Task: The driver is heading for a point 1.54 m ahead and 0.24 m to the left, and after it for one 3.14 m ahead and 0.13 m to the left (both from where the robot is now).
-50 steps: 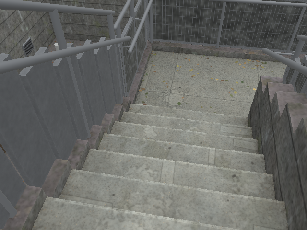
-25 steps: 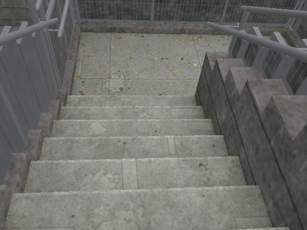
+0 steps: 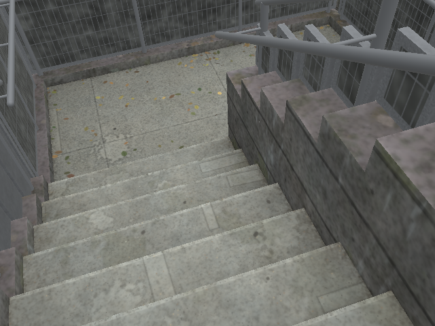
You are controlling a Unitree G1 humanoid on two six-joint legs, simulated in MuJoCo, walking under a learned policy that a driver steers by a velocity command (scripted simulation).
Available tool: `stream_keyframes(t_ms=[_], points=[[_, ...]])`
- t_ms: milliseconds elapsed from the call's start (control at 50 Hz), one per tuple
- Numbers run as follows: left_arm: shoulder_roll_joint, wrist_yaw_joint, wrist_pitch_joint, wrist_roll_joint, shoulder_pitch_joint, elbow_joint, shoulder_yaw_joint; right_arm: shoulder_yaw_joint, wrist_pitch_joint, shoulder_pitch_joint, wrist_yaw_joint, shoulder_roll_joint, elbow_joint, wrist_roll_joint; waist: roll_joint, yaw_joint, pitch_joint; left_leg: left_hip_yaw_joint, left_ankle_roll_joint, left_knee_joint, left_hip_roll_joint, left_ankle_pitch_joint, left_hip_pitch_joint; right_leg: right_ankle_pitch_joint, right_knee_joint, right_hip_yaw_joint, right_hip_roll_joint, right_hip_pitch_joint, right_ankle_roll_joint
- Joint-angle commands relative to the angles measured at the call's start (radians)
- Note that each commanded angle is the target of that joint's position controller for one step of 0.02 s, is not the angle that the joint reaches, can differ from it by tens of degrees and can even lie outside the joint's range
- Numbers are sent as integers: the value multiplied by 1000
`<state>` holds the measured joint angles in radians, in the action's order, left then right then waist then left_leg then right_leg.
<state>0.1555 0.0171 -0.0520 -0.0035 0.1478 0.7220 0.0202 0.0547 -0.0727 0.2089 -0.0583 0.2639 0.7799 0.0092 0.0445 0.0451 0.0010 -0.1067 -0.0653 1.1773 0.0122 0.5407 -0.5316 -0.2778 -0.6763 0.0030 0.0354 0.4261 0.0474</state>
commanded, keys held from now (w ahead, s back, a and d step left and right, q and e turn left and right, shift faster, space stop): no key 1.00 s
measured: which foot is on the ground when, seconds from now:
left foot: up 0.00-0.14, down 0.16-1.00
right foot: down 0.00-1.00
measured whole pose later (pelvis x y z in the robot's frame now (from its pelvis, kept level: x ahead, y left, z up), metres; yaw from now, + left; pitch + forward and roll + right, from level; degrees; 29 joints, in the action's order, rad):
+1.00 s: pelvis +0.02 +0.04 +0.03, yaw -1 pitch -1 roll +0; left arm 0.17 -0.06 -0.06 0.02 0.23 1.09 0.03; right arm 0.01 -0.02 0.39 -0.04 0.13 1.01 0.00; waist -0.01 0.00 -0.03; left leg -0.01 0.02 0.33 -0.03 0.24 -0.07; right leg -0.17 -0.37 0.05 -0.03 0.20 -0.04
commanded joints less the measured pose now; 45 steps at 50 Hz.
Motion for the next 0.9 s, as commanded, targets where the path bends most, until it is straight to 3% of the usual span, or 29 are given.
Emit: stream_keyframes(t_ms=[20, 60, 100, 140, 160, 180, 200, 220, 240, 260, 300, 360, 380, 460, 660, 760, 900], points=[[94, -18, 9, -1, -59, -46, 20, 2, -10, 76, 8, 5, -27, -8, -121, 27, 118, 11, 1, -71, 16, -80, 41, 279, 242, 247, -220, -81, 205], [92, -34, 4, -2, -29, -21, 18, -12, -6, 62, 15, -20, -29, -10, -152, 7, 118, 43, 12, -225, 21, -78, 121, 194, 249, 217, -199, -72, 189], [82, -42, 2, -2, 4, 7, 13, -13, -1, 84, 23, -16, -14, -8, -196, -4, 105, 70, 18, -362, 18, -86, 219, 88, 277, 222, -193, -52, 177], [66, -43, 0, 13, -8, 32, 6, -18, 7, 155, 38, -41, 20, -13, -179, 33, 72, 102, 44, -599, 8, -211, 359, 52, 268, 213, -171, -8, 131], [65, -47, 3, 20, 21, 52, 7, -21, 8, 168, 46, -35, 29, -32, -142, 24, 38, 85, 60, -650, 14, -283, 383, 65, 241, 199, -149, 3, 88], [71, -49, 8, 21, 56, 66, 9, -21, 10, 191, 50, -3, 32, -46, -54, -9, 32, 31, 84, -678, 67, -428, 404, 23, 177, 169, -106, 10, 45], [88, -43, 7, 32, 99, 62, 18, -13, 21, 135, 50, 35, 43, -27, 137, -88, -13, -62, 143, -754, 87, -207, 174, -54, 218, 86, -54, -112, 7], [141, -50, 2, 29, 67, 91, 32, -25, 36, 88, 50, -2, 18, -18, 87, -58, -71, -55, 141, -824, 83, -122, 104, -19, 200, 97, -57, -170, -14], [121, -46, -3, 24, 55, 91, 30, -20, 41, 88, 46, 19, 39, -16, 90, -68, -85, -46, 129, -843, 77, -103, 84, 10, 202, 90, -57, -205, -8], [95, -48, -10, 19, 61, 112, 25, -19, 47, 100, 44, 22, 45, -12, 52, -63, -82, -30, 116, -853, 67, -131, 105, 32, 206, 93, -62, -220, -2], [79, -42, -10, 15, 76, 139, 23, -21, 56, 138, 36, 2, 69, -8, -5, -60, -75, -17, 108, -853, 60, -167, 159, 73, 244, 100, -66, -233, -4], [84, -45, -2, 19, 88, 183, 24, -26, 55, 179, 28, -28, 90, -13, -15, -44, -59, 1, 109, -859, 46, -252, 238, 100, 274, 97, -70, -229, -14], [91, -46, -4, 12, 83, 199, 26, -31, 58, 189, 30, -46, 93, -17, -20, -39, -53, 12, 112, -863, 42, -261, 252, 104, 282, 98, -70, -234, -18], [95, -57, -3, 13, 96, 249, 25, -28, 66, 206, 28, -42, 112, -10, -51, -40, -51, 20, 110, -883, 35, -359, 296, 158, 303, 89, -72, -254, -31], [103, -68, -6, 21, 122, 322, 22, -31, 63, 243, 31, -54, 159, -13, -37, -48, -46, 39, 103, -893, 28, -505, 358, 227, 315, 79, -80, -273, -38], [115, -74, -4, 21, 118, 335, 23, -27, 60, 256, 25, -40, 181, -11, -35, -48, -54, 45, 98, -899, 22, -539, 368, 253, 320, 74, -79, -273, -42], [103, -78, -7, 22, 124, 350, 23, -27, 57, 268, 22, -52, 210, -10, -36, -50, -57, 48, 97, -910, 18, -512, 369, 240, 332, 67, -78, -281, -43]])
Keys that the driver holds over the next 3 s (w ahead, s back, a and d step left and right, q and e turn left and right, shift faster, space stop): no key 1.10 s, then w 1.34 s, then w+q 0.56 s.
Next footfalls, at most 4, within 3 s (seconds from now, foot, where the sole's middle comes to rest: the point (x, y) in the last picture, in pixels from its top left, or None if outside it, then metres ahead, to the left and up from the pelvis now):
0.16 left None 0.03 0.15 -0.76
1.84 left None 0.35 0.12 -0.91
2.30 right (266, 298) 0.70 -0.14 -1.07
2.92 left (199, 261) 0.96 0.13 -1.23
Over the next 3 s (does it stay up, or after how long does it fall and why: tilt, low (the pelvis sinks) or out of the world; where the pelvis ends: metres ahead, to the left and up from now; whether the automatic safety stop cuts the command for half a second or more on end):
stays up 0.90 0.03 -0.48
